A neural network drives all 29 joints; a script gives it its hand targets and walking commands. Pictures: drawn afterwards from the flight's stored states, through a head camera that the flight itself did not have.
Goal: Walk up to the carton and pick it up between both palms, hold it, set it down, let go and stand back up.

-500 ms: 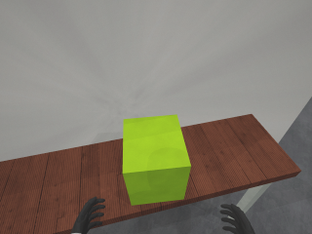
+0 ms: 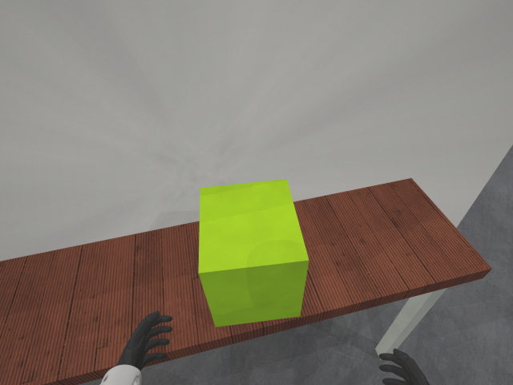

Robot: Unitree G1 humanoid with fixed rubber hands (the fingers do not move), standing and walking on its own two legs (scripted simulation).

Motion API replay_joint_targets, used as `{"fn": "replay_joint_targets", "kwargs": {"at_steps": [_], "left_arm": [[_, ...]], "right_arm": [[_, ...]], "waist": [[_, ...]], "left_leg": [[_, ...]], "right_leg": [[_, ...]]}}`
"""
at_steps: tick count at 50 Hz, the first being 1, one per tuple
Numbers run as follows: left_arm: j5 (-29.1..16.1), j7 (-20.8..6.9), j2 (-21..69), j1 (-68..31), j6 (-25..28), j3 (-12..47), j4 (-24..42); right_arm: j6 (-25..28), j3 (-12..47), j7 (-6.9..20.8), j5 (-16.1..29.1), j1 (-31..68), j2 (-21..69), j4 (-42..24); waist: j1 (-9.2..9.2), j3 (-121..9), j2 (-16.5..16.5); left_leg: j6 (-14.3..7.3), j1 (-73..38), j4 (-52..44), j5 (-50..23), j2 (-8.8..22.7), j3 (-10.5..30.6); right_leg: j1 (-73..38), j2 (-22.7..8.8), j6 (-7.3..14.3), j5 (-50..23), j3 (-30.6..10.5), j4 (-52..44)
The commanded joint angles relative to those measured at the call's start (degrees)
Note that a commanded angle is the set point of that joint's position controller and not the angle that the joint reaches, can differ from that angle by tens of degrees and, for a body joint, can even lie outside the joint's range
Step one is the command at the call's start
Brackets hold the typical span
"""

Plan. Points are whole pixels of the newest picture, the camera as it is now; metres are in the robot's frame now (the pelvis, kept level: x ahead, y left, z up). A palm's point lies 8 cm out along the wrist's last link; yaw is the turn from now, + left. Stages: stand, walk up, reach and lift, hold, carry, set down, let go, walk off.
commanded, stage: stand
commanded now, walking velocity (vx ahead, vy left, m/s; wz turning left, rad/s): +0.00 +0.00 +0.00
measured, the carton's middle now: (251, 253) +0.39 +0.04 -0.03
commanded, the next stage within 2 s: none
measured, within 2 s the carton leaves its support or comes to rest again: neither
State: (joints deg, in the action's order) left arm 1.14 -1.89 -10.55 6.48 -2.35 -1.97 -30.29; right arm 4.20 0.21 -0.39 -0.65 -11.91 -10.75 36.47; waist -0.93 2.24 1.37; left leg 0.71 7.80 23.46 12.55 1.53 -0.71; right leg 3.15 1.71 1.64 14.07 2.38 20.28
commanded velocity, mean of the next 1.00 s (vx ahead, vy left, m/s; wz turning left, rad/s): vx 0.00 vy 0.00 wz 0.00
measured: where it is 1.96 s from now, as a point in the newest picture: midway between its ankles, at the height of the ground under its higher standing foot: outside the picture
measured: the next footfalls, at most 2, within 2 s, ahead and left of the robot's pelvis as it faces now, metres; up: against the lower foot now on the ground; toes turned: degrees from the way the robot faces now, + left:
none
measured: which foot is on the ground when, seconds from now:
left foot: down 0.00-1.00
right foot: down 0.00-1.00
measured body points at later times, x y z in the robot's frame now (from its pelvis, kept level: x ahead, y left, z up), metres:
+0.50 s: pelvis -0.02 +0.01 -0.01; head -0.01 +0.03 +0.44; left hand +0.17 +0.25 -0.06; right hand +0.12 -0.21 -0.12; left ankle +0.00 +0.12 -0.74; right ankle -0.03 -0.10 -0.74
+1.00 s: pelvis -0.02 +0.01 -0.01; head +0.00 +0.02 +0.44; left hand +0.04 +0.28 -0.13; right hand +0.15 -0.21 -0.12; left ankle +0.00 +0.12 -0.74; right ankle -0.03 -0.10 -0.74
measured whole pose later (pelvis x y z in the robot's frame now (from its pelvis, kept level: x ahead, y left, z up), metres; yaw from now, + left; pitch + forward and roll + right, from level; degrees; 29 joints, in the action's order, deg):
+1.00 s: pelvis -0.02 +0.01 -0.01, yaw +9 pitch +1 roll -1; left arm 1.6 0.2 -14.1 17.1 -1.6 -1.4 -38.0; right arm -1.1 -2.4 0.5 -2.0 -13.9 -12.0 39.1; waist 1.3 1.3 0.1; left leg -0.6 19.4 32.5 13.8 -1.4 3.4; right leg 11.5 -1.9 0.8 19.2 10.0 30.1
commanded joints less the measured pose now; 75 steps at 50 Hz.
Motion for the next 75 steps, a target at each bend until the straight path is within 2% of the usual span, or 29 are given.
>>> {"fn": "replay_joint_targets", "kwargs": {"at_steps": [1,7,9,10,11,13,15,18,20,22,23,24,27,32,38,39,41,43,45,53,56,57,59,63,65,68,69,74,75], "left_arm": [[-0.23,2.22,-6.86,4.66,1.58,-3.08,-0.2],[0.68,3.64,-9.18,4.75,1.64,-2.72,0.31],[0.37,3.59,-7.91,4.31,1.15,-2.0,0.32],[0.66,3.69,-10.09,2.08,1.27,-2.4,1.14],[0.42,3.76,-8.77,4.69,1.41,-2.25,0.94],[0.21,3.74,-6.13,3.01,0.66,-1.46,2.27],[0.08,4.1,-9.6,8.37,0.02,-1.95,0.92],[-0.29,3.17,-8.37,4.15,0.08,-1.36,1.98],[0.05,2.97,-6.37,6.39,0.88,-0.42,2.37],[0.47,2.79,-5.87,7.54,1.2,-0.28,1.48],[0.45,2.57,-5.36,8.31,1.94,-0.15,0.81],[0.32,2.81,-7.74,4.59,2.41,-0.5,1.54],[0.68,2.62,-7.37,6.42,2.47,0.04,1.41],[0.54,2.85,-7.75,4.16,2.56,-0.49,1.81],[0.25,2.76,-8.13,3.55,2.31,-0.46,0.36],[0.38,2.44,-8.49,5.25,1.9,-0.52,-0.06],[0.38,2.7,-6.76,8.67,1.54,-0.07,-1.07],[0.26,2.68,-9.22,10.52,1.44,-0.98,-2.46],[0.16,2.0,-8.72,8.67,1.81,-1.08,-2.65],[0.18,2.58,-8.68,11.75,1.73,-0.58,-5.0],[0.53,2.89,-9.55,9.46,1.13,-0.7,-4.8],[0.77,3.25,-10.46,11.5,1.37,-1.14,-5.07],[0.17,2.8,-10.67,12.26,1.64,-1.11,-6.14],[0.7,2.92,-11.16,15.42,0.19,-0.87,-8.36],[0.47,2.97,-12.71,13.03,0.85,-1.21,-7.0],[0.67,2.78,-8.84,11.49,0.59,-0.44,-8.18],[0.4,3.25,-9.47,14.05,0.09,-0.43,-9.59],[0.52,2.44,-11.06,8.38,0.44,-0.77,-7.98],[0.22,2.51,-13.07,11.59,0.16,-1.47,-8.69]], "right_arm": [[-3.98,-3.99,-0.05,-1.07,-3.89,-9.3,-1.91],[-4.72,-5.23,1.09,-2.1,-4.75,-7.78,-2.02],[-5.99,-5.2,1.31,-1.83,-3.14,-7.04,-3.13],[-5.91,-4.31,1.36,-1.36,-6.18,-5.24,-2.28],[-5.49,-4.49,0.95,-1.59,-6.74,-6.45,-1.19],[-5.46,-5.84,0.94,-2.13,-6.78,-10.15,-2.13],[-5.51,-4.97,0.02,-1.96,-6.93,-8.32,-2.77],[-5.39,-4.43,0.91,-1.84,-3.77,-8.3,-4.11],[-5.58,-4.05,1.5,-1.42,-4.64,-7.65,-3.72],[-5.36,-3.98,1.6,-1.71,-5.37,-7.36,-4.03],[-4.82,-4.06,1.67,-1.56,-5.84,-7.52,-3.13],[-4.45,-4.63,1.87,-1.48,-6.37,-7.56,-2.68],[-4.22,-4.33,1.4,-1.91,-2.99,-7.66,-3.47],[-4.63,-3.98,1.86,-1.53,-5.31,-5.56,-2.07],[-4.04,-3.8,2.11,-1.49,-2.29,-5.26,-1.72],[-4.28,-3.32,1.99,-1.42,-2.88,-4.57,-1.3],[-4.29,-3.97,0.87,-1.66,-2.93,-6.5,-1.36],[-4.11,-4.0,0.69,-1.62,-2.08,-7.7,-1.68],[-4.09,-4.38,0.95,-1.11,-3.76,-8.86,-0.99],[-4.74,-3.34,0.75,-1.11,1.06,-5.73,-1.07],[-4.66,-3.32,1.29,-1.18,-0.78,-6.51,-0.2],[-4.34,-4.17,0.44,-1.91,0.1,-9.35,0.12],[-4.18,-4.6,0.96,-0.46,-4.58,-10.7,1.83],[-4.98,-3.62,-0.07,-1.05,-2.69,-8.13,2.1],[-5.26,-3.32,-0.62,-0.92,0.45,-8.15,0.94],[-5.02,-3.15,0.16,-0.84,-0.07,-8.57,2.37],[-4.99,-2.38,0.52,-0.95,-2.6,-5.55,2.71],[-5.13,-3.48,1.1,-1.06,1.68,-9.35,2.15],[-5.15,-2.54,0.3,-0.64,-3.05,-6.92,2.83]], "waist": [[3.45,-1.25,-6.55],[2.55,-4.45,-7.74],[3.1,-4.11,-8.43],[0.85,-6.22,-8.02],[2.86,-6.86,-1.26],[1.74,-3.12,-2.79],[2.12,2.75,5.27],[1.84,1.91,2.64],[1.76,2.35,4.01],[1.52,-5.92,-1.77],[2.85,-5.67,0.1],[0.48,-9.24,-1.34],[2.44,-7.2,0.03],[0.29,-0.63,-6.1],[0.41,-3.35,0.06],[1.11,-3.94,-3.6],[1.98,-3.33,2.7],[2.61,-7.44,0.57],[1.77,-7.59,4.8],[3.07,-5.36,-3.69],[0.86,-0.56,-5.75],[1.86,-2.26,-0.69],[0.89,-5.03,-4.96],[2.97,0.93,4.83],[2.85,-0.72,-1.69],[2.58,1.87,-2.12],[1.25,0.51,-6.98],[1.96,-0.67,1.75],[1.54,-2.89,-2.92]], "left_leg": [[-1.64,10.55,2.99,-14.39,4.95,4.47],[0.21,15.29,13.15,6.23,0.06,1.01],[0.54,15.2,12.04,4.39,0.25,-0.75],[0.58,11.41,8.85,-0.65,1.17,-0.68],[0.11,10.73,10.14,-13.59,1.31,0.24],[0.47,12.19,7.8,-16.45,1.41,2.05],[-1.95,15.79,4.95,-16.22,3.69,7.32],[-2.06,18.18,-0.01,-3.21,3.13,10.18],[-2.69,19.76,-1.63,2.6,2.93,12.08],[-1.64,14.44,-0.74,5.71,1.79,10.78],[-1.93,12.65,1.25,-2.76,1.94,8.98],[-1.13,9.76,3.33,-10.77,1.58,7.21],[-2.68,9.03,3.95,-13.14,2.71,9.01],[-1.84,13.39,4.96,-9.49,0.67,7.17],[-1.63,9.96,7.1,-10.33,-0.07,4.66],[-1.09,12.06,6.86,-12.55,0.31,5.3],[-1.98,11.86,7.71,-15.27,0.63,5.83],[-2.74,9.23,3.75,-9.13,1.06,9.15],[-3.99,9.3,2.87,-13.83,2.37,9.6],[-2.97,8.97,7.55,-10.18,-0.68,6.4],[-2.68,12.32,6.95,-8.62,-0.87,6.26],[-2.97,7.31,6.83,-12.59,0.56,6.14],[-2.95,7.6,6.05,-16.67,0.74,7.41],[-3.71,13.51,2.97,-8.83,0.85,9.71],[-3.44,11.84,4.64,-9.37,0.21,8.75],[-2.43,13.67,6.08,-8.8,-1.17,6.78],[-2.06,11.16,6.96,-5.97,-1.61,5.3],[-3.33,11.59,5.97,-11.6,-1.31,6.06],[-2.99,10.8,6.29,-11.85,-0.41,7.33]], "right_leg": [[0.29,-5.23,-1.92,-8.21,-0.5,2.76],[2.4,-16.07,6.64,-21.62,-5.8,1.93],[4.37,-14.21,6.37,-22.28,-3.83,4.3],[5.7,-13.86,5.75,-16.15,-2.59,5.27],[4.68,-10.96,3.81,-15.89,0.48,8.31],[9.35,-7.94,1.97,-0.34,1.99,5.4],[10.59,-5.43,0.94,7.76,2.05,7.28],[9.75,-5.49,0.64,11.49,0.63,5.64],[7.92,-6.16,1.03,9.23,-0.11,5.29],[6.19,-5.28,0.4,10.32,1.2,4.74],[6.02,-6.93,0.89,5.3,0.14,4.46],[5.91,-8.41,1.07,4.37,-0.12,3.45],[8.07,-6.33,-0.03,2.98,1.36,4.49],[8.97,-9.35,0.56,0.2,-0.31,1.78],[9.34,-10.69,1.35,0.83,-0.69,0.85],[5.92,-8.8,1.11,2.41,1.34,1.75],[6.58,-7.71,1.23,-2.27,1.4,3.62],[5.25,-5.78,0.7,2.03,2.42,5.35],[5.37,-5.39,0.29,3.63,2.65,6.91],[7.2,-9.98,2.6,-4.16,0.02,2.37],[7.76,-10.0,1.71,-0.95,1.4,1.72],[8.89,-10.06,1.38,-1.82,0.94,1.07],[5.9,-8.3,1.29,-2.44,2.8,3.71],[6.57,-7.39,0.94,6.12,1.95,2.83],[7.6,-8.79,1.84,6.39,0.54,1.36],[6.97,-10.53,2.65,5.12,1.26,0.64],[8.4,-10.01,2.3,6.16,1.73,-0.77],[5.37,-9.4,2.25,3.79,3.08,2.48],[5.37,-7.28,1.52,5.55,3.96,2.33]]}}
